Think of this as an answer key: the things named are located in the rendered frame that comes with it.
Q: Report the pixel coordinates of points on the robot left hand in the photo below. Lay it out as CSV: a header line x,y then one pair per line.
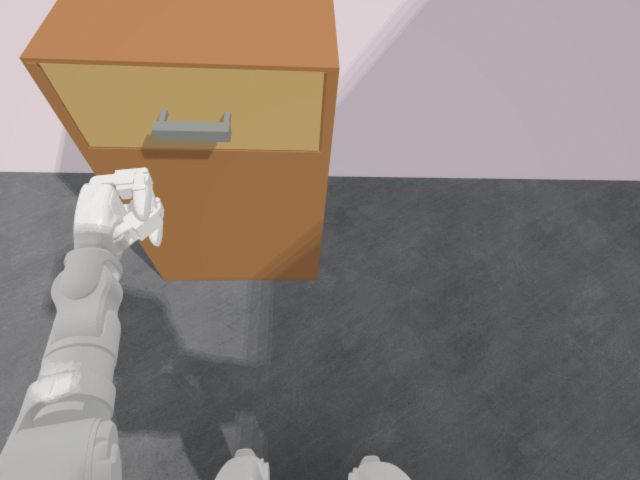
x,y
99,211

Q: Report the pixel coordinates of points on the left robot forearm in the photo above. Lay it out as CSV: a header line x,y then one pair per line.
x,y
76,375

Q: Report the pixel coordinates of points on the handle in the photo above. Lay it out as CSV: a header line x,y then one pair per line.
x,y
164,130

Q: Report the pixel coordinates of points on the robot left upper arm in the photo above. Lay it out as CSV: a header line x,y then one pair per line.
x,y
79,450

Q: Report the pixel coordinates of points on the robot left thigh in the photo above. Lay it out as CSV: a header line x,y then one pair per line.
x,y
244,468

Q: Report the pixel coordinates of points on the left robot shin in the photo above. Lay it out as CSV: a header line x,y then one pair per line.
x,y
244,452

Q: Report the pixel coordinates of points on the cabinet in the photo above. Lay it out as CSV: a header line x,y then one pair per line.
x,y
229,214

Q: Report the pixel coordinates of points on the drawer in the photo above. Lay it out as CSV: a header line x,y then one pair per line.
x,y
116,106

